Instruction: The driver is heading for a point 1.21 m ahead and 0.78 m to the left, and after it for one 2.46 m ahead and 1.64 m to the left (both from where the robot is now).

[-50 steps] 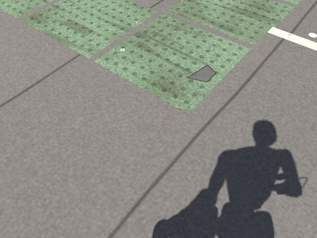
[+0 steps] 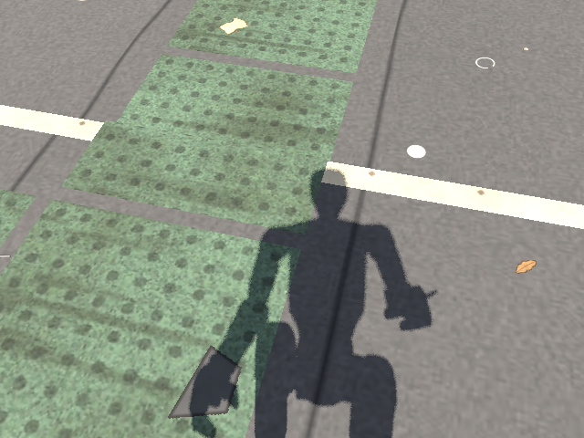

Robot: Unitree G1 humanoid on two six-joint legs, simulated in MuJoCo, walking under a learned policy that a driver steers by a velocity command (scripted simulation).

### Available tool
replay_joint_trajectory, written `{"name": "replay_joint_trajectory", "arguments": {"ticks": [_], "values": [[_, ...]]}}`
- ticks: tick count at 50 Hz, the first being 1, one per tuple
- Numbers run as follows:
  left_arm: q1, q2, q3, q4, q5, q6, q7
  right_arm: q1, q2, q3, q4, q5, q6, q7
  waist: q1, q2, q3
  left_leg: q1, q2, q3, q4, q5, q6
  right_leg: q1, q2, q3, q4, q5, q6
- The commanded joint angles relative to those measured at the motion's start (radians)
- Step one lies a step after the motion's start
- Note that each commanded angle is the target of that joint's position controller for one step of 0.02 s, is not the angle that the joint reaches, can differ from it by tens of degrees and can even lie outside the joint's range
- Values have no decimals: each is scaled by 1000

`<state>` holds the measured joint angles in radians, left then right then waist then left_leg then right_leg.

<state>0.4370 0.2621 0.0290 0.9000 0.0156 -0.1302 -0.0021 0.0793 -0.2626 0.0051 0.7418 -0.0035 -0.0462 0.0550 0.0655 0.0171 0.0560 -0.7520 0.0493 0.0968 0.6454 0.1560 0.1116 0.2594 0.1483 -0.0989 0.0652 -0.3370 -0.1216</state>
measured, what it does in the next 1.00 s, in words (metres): walks ahead, turning left: left foot, then right foot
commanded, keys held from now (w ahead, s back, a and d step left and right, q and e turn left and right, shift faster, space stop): w+q+shift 1.00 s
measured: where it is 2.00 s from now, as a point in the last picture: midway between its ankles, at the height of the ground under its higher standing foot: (8, 139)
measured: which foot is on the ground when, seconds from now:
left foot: up 0.00-0.06, down 0.08-0.52, up 0.54-0.94, down 0.96-1.00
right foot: down 0.00-0.06, up 0.08-0.48, down 0.50-0.96, up 0.98-1.00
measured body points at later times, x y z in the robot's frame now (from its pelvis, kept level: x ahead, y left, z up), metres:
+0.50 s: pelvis +0.50 +0.05 -0.01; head +0.53 +0.07 +0.44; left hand +0.71 +0.33 -0.04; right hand +0.55 -0.25 -0.12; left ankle +0.25 +0.05 -0.71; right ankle +0.71 -0.02 -0.72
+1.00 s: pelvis +0.87 +0.29 -0.03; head +0.89 +0.31 +0.42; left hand +0.65 +0.44 -0.16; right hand +1.21 +0.31 -0.10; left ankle +0.92 +0.37 -0.72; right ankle +0.80 +0.00 -0.60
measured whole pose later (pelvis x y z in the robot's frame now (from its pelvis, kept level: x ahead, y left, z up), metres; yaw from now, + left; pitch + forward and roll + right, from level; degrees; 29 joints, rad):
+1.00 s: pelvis +0.87 +0.29 -0.03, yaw +54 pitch +0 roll -1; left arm 0.44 0.27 0.03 0.83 0.03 -0.05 0.00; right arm 0.06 -0.32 -0.04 0.63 -0.03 0.00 0.05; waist 0.04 0.02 0.05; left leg -0.55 -0.13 0.11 0.77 -0.25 0.21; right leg -0.04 -0.08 -0.13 1.20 -0.36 0.06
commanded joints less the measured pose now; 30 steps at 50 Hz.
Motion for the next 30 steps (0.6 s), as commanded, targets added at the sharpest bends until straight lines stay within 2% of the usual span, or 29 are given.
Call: {"name": "replay_joint_trajectory", "arguments": {"ticks": [1, 2, 3, 4, 5, 6, 7, 8, 9, 10, 11, 12, 13, 15, 17, 19, 21, 22, 23, 24, 25, 26, 27, 28, 29, 30], "values": [[-12, 188, 36, -43, 13, 3, 42, 28, -107, -29, -26, -5, -9, 2, -92, -143, -69, 306, -137, 91, -38, -20, 33, -75, -282, -69, 183, 1472, 129], [-44, 206, 43, -53, 26, 22, 54, 160, -148, -45, 13, -6, -3, -4, -167, -156, -127, 421, -176, 96, -23, -96, 45, -68, -301, -75, 352, 1575, 135], [-105, 228, 52, -74, 39, 41, 62, 358, -192, -68, 74, -3, 2, -11, -266, -158, -196, 588, -191, 73, -12, -172, 71, -117, -311, -73, 604, 1602, 134], [-213, 259, 64, -101, 38, 56, 64, 592, -226, -95, 133, -4, 8, -23, -408, -122, -233, 787, -131, -29, -86, -231, 140, -280, -280, -78, 1015, 1426, 125], [-277, 133, 32, -122, 49, 41, 39, 617, -232, -104, 167, 4, 18, -37, -362, 58, -167, 924, -55, -145, -8, -291, 160, -612, -120, -46, 1399, 333, 94], [-171, 27, 2, -223, 6, 19, 18, 467, -302, -120, 131, -21, 27, -41, -158, 317, -234, 1160, 142, -710, -128, -345, 378, -1083, -19, 105, 1693, -183, 158], [-185, 74, -18, -248, 18, -8, 14, 407, -260, -123, 84, -17, 26, -40, -180, 110, -268, 1143, 209, -918, -349, -563, 395, -1161, -83, 234, 1621, -98, 123], [-235, 115, -16, -245, 24, -21, 6, 377, -193, -112, 84, -16, 24, -45, -148, -68, -146, 971, 191, -853, -421, -641, 338, -1129, -142, 243, 1494, -2, 106], [-243, 118, -17, -243, 33, -19, 3, 343, -159, -103, 90, -17, 19, -45, -90, -143, -51, 791, 149, -765, -448, -574, 286, -1062, -179, 216, 1377, 25, 107], [-260, 111, -22, -256, 55, 0, 1, 336, -158, -98, 92, -12, 6, -51, -59, -145, -8, 672, 97, -691, -448, -487, 261, -1014, -201, 212, 1321, 7, 124], [-249, 100, -30, -260, 69, 27, -4, 326, -150, -91, 92, -6, -7, -56, -27, -139, 21, 568, 52, -624, -467, -458, 245, -968, -224, 196, 1258, 6, 143], [-260, 93, -36, -273, 71, 48, -7, 322, -154, -89, 89, -2, -20, -52, -16, -112, 40, 470, 16, -573, -486, -436, 235, -923, -241, 172, 1170, 0, 158], [-313, 89, -43, -301, 69, 59, -12, 323, -173, -94, 82, 2, -32, -48, -24, -86, 61, 394, -16, -529, -510, -379, 231, -888, -249, 140, 1073, 29, 172], [-445, 77, -55, -357, 50, 59, -22, 340, -181, -101, 78, 5, -40, -49, -69, -42, 88, 327, -59, -479, -530, -228, 203, -832, -246, 96, 861, 196, 190], [-525, 50, -66, -386, 32, 55, -27, 385, -187, -110, 86, 15, -38, -44, -128, -2, 60, 381, -85, -452, -499, -45, 149, -773, -214, 75, 678, 373, 182], [-563, 55, -65, -402, 22, 52, -23, 432, -203, -119, 92, 18, -33, -40, -176, 30, 12, 515, -69, -470, -455, 115, 121, -761, -174, 67, 586, 443, 168], [-579, 68, -62, -418, 18, 45, -16, 428, -212, -126, 88, 13, -28, -48, -178, 50, -12, 612, -52, -484, -390, 204, 98, -720, -153, 87, 483, 427, 150], [-541, 88, -53, -410, 19, 42, -10, 406, -223, -129, 80, 12, -29, -53, -154, 48, -46, 633, -53, -489, -326, 300, 75, -630, -130, 94, 434, 401, 141], [-459, 132, -34, -387, 16, 38, 1, 389, -247, -135, 73, 8, -32, -55, -113, 47, -117, 654, -51, -494, -212, 417, 51, -504, -106, 102, 431, 342, 129], [-299, 178, -12, -349, 7, 33, 15, 341, -287, -142, 60, 2, -38, -51, -15, 55, -210, 634, -58, -494, -26, 431, 33, -328, -118, 124, 429, 277, 116], [-72, 234, 18, -294, 13, 28, 33, 272, -275, -140, 39, -4, -49, -47, 107, 44, -313, 509, -90, -469, 215, 308, 22, -80, -199, 178, 477, 168, 96], [135, 293, 43, -254, 43, 27, 52, 257, -115, -99, 6, -12, -59, -50, 143, -146, -440, 335, -144, -372, 549, -413, 35, 148, -464, 416, 484, -117, 76], [14, 370, 63, -266, 62, 37, 39, 406, -58, -68, -65, 51, -50, -50, -7, -477, -570, 69, -193, -264, 790, -680, 3, 260, -686, 1017, 262, -321, -47], [-101, 235, 55, -297, 52, 47, 31, 314, -151, -74, -20, 13, -26, -63, 12, -240, -398, -29, -89, -230, 813, -543, 13, 112, -602, 936, 218, -476, -46], [-151, 147, 33, -290, 41, 49, 27, 225, -172, -83, -24, -8, -15, -52, 18, -126, -248, -34, -55, -201, 756, -456, 3, -31, -541, 720, 227, -336, -25], [-146, 118, 27, -262, 47, 49, 22, 185, -161, -83, -28, -17, -6, -39, 8, -39, -167, -16, -28, -189, 729, -436, -7, -140, -506, 582, 218, -135, -16]]}}
Velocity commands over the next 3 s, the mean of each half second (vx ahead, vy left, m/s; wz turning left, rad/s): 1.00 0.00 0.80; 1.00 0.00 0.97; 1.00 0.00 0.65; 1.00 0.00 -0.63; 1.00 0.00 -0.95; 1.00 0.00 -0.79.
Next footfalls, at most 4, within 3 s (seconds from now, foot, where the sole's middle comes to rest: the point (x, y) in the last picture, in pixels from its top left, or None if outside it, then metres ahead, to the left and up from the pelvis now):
0.08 left None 0.29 0.05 -0.76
0.50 right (333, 315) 0.75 -0.01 -0.76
0.96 left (184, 242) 0.95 0.40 -0.76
1.36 right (123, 148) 1.30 0.67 -0.76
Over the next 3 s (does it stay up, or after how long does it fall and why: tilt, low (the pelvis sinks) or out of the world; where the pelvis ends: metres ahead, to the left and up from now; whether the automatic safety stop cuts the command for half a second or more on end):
stays up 2.07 1.50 -0.01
